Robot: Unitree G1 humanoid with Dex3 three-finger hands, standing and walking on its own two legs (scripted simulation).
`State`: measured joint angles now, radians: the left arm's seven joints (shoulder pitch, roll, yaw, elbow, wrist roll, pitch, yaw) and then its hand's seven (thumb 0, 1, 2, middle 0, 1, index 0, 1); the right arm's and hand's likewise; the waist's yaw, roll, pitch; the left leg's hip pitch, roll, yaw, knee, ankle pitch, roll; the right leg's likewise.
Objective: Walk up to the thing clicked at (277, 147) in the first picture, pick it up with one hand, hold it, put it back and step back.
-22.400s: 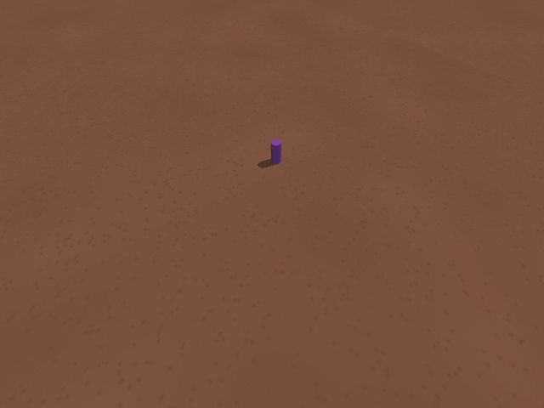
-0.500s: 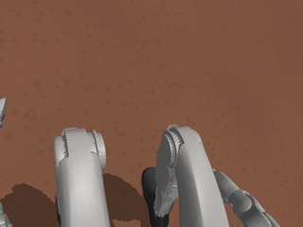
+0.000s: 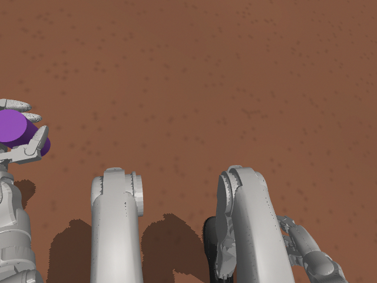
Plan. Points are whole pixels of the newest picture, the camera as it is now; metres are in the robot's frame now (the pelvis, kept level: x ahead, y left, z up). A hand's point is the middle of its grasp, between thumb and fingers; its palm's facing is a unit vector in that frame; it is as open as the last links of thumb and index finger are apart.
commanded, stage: settle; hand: left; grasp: from the side
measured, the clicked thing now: (23, 136) +0.38 +0.33 -0.07
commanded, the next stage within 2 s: lift in 0.84 s
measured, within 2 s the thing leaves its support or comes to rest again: neither
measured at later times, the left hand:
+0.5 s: hand (16, 122) +0.38 +0.31 +0.01, palm faces +0.39 -0.92 -0.03, open 7.4 cm
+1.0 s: hand (14, 113) +0.38 +0.31 +0.03, palm faces +0.39 -0.92 -0.03, open 7.4 cm
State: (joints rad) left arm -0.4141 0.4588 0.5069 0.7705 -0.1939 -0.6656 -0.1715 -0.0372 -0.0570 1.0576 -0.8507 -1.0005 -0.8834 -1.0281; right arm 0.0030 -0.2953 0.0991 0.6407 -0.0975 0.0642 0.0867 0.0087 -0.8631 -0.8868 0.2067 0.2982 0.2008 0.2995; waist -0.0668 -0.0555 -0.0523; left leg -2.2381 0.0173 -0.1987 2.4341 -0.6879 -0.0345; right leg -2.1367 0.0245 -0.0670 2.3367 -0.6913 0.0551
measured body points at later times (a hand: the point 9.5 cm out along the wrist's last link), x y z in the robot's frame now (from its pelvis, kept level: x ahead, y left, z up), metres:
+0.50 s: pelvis +0.00 -0.01 +0.03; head +0.19 +0.06 +0.44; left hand +0.35 +0.36 +0.01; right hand +0.19 -0.26 -0.08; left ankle +0.08 +0.13 -0.30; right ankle +0.11 -0.13 -0.30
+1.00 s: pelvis +0.00 -0.01 +0.05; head +0.19 +0.05 +0.46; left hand +0.36 +0.35 +0.03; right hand +0.18 -0.26 -0.07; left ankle +0.08 +0.13 -0.30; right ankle +0.11 -0.13 -0.30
